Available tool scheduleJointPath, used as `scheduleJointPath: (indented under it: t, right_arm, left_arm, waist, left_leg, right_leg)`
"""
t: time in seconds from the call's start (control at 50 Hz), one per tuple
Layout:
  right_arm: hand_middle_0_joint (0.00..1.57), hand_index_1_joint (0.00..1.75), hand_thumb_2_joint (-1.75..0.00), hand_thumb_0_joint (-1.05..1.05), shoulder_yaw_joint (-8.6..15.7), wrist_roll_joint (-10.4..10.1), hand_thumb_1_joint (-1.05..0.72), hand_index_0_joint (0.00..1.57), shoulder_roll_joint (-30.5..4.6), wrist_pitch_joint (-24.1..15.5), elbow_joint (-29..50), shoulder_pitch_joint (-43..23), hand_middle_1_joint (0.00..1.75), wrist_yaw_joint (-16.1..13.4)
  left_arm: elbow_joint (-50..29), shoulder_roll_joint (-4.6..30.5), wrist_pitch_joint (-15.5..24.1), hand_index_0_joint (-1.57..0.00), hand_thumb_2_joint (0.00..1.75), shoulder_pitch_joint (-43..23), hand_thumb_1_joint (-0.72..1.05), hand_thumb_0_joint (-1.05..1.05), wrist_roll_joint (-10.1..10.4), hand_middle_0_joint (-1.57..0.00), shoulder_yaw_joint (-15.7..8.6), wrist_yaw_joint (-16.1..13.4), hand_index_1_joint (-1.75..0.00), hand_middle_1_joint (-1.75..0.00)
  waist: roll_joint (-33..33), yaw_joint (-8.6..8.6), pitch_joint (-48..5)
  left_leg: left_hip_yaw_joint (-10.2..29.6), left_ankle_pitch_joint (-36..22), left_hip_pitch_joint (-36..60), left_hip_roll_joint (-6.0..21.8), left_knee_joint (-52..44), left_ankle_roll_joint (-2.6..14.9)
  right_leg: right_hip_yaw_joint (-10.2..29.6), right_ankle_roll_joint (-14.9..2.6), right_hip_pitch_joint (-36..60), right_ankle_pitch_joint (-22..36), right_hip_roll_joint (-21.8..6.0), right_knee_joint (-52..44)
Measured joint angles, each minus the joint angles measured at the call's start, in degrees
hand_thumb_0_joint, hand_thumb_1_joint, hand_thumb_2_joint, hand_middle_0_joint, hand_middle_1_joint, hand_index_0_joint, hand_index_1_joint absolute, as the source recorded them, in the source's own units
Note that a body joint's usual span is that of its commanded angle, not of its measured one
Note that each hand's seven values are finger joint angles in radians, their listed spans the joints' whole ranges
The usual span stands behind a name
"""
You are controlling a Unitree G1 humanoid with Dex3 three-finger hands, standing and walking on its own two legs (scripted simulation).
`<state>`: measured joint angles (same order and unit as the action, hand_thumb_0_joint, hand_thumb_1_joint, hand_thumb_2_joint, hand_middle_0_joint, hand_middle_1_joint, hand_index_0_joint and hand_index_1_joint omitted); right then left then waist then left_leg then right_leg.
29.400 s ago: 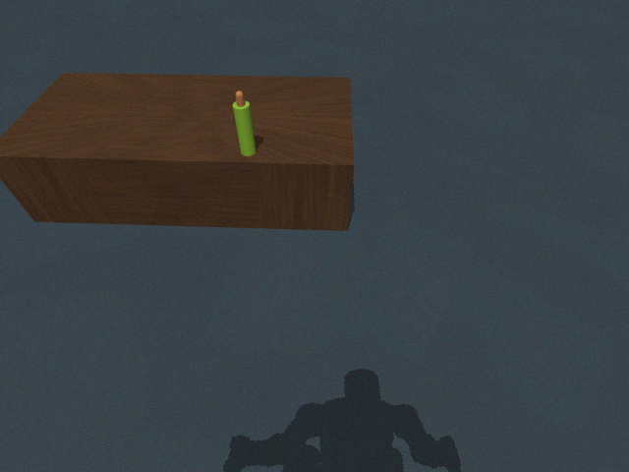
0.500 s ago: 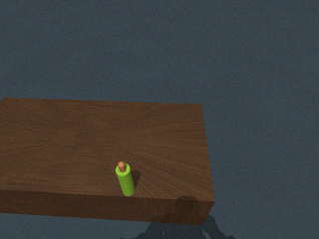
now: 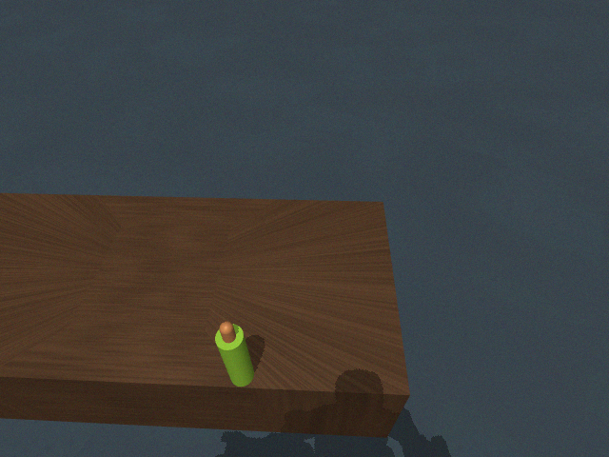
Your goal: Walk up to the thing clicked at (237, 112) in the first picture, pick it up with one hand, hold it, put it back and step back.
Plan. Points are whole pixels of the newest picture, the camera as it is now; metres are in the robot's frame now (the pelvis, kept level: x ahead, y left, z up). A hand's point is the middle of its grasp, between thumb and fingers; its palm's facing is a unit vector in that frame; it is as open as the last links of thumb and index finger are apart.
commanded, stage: stand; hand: left
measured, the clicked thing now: (234, 352) +0.40 +0.17 -0.30
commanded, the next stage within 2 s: none
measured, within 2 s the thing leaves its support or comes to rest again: neither
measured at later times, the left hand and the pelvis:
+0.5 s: hand out of the picture +0.07 +0.24 -0.16, palm faces -0.01 -0.94 -0.35, open 9.9 cm; pelvis +0.01 -0.01 +0.00, yaw +0 degrees
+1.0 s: hand out of the picture +0.08 +0.24 -0.16, palm faces -0.01 -0.94 -0.35, open 7.3 cm; pelvis +0.01 -0.02 +0.00, yaw +1 degrees
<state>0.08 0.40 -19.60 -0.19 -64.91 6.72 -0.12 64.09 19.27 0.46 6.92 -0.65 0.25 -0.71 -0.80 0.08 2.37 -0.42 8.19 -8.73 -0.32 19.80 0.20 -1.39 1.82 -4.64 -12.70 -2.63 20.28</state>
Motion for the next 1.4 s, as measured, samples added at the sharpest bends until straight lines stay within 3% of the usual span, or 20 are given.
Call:
scheduleJointPath:
  t: [0.14,0.24,0.44,0.56,0.66,0.86,1.4]
  right_arm:
    - [0.21,0.3,-0.9,0.0,0.14,0.1,-0.9,0.2,-0.13,0.18,-0.26,-0.67,0.3,0.11]
    - [0.21,0.3,-0.9,0.0,0.22,0.1,-0.9,0.2,-0.28,0.31,-0.56,-0.78,0.3,0.19]
    - [0.21,0.3,-0.9,0.0,0.15,0.07,-0.9,0.2,-0.31,0.31,-0.86,-0.63,0.3,0.11]
    - [0.21,0.3,-0.9,0.0,0.04,0.05,-0.9,0.2,-0.14,0.24,-0.77,-0.78,0.3,0.13]
    - [0.21,0.3,-0.9,0.0,-0.04,0.04,-0.9,0.2,-0.12,0.14,-0.67,-0.81,0.3,0.1]
    - [0.21,0.3,-0.9,0.0,0.03,0.06,-0.9,0.2,-0.11,0.19,-0.54,-0.69,0.3,0.24]
    - [0.21,0.3,-0.9,0.0,-0.3,0.01,-0.9,0.2,-0.28,0.15,-0.08,-0.51,0.3,0.23]
  left_arm:
    - [0.35,0.1,-0.1,-0.07,0.07,-0.11,-0.53,0.0,-0.06,-0.06,-0.18,0.02,-0.06,-0.06]
    - [0.62,0.08,-0.12,-0.13,0.2,0.08,-0.39,0.0,-0.08,-0.12,-0.25,0.08,-0.16,-0.15]
    - [0.78,-0.07,-0.17,-0.2,0.71,0.18,0.23,0.0,-0.04,-0.19,-0.33,0.23,-0.28,-0.27]
    - [0.62,-0.02,-0.19,-0.2,0.84,0.0,0.63,0.0,-0.03,-0.2,-0.39,0.26,-0.3,-0.29]
    - [0.4,0.05,-0.19,-0.21,0.88,-0.11,0.8,0.01,0.02,-0.2,-0.47,0.33,-0.3,-0.29]
    - [0.22,0.24,-0.14,-0.21,0.9,0.07,0.9,0.01,0.01,-0.2,-0.54,0.46,-0.3,-0.3]
    - [-0.38,0.34,-0.12,-0.21,0.9,0.44,0.91,0.01,0.13,-0.2,-0.57,0.63,-0.3,-0.3]
  waist:
    - [0.11,0.0,0.29]
    - [0.31,-0.04,0.49]
    - [0.47,-0.1,0.6]
    - [0.44,-0.08,0.52]
    - [0.39,-0.14,0.36]
    - [0.4,-0.05,0.54]
    - [0.41,-0.19,0.43]
  left_leg:
    - [0.27,-0.19,0.23,0.29,-0.74,-0.3]
    - [0.4,-0.24,0.3,0.47,-1.06,-0.47]
    - [0.64,-0.1,0.5,0.58,-1.37,-0.7]
    - [0.78,-0.01,0.68,0.7,-1.44,-0.84]
    - [0.82,0.0,0.91,0.76,-1.53,-0.95]
    - [1.11,-0.05,0.88,1.04,-1.64,-1.25]
    - [1.25,0.22,1.27,1.7,-1.53,-1.83]
  right_leg:
    - [-0.28,-0.26,0.48,0.35,0.33,-1.15]
    - [-0.41,-0.41,0.67,0.48,0.52,-1.68]
    - [-0.65,-0.63,0.93,0.23,0.65,-1.93]
    - [-0.78,-0.78,1.17,0.14,0.78,-2.06]
    - [-0.82,-0.89,1.34,0.03,0.85,-2.02]
    - [-1.09,-1.21,1.4,0.01,1.15,-2.15]
    - [-1.17,-1.79,1.78,-0.23,1.81,-2.07]
